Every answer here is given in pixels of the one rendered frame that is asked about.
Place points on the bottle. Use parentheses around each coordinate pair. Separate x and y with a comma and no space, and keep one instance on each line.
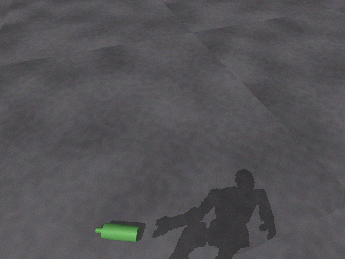
(121,232)

